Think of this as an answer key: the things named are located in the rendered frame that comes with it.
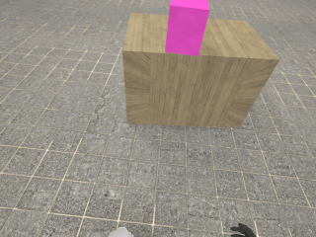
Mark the carton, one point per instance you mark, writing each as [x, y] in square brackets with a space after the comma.
[186, 25]

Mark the right robot hand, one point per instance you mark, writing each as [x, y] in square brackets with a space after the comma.
[244, 229]

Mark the pedestal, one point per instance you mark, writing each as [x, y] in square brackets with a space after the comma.
[217, 88]

